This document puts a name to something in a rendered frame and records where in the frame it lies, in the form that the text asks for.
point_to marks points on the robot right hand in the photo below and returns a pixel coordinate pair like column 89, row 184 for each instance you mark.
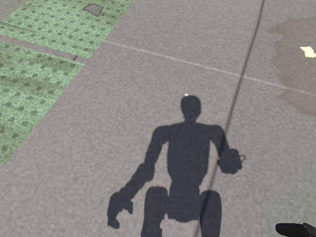
column 296, row 230

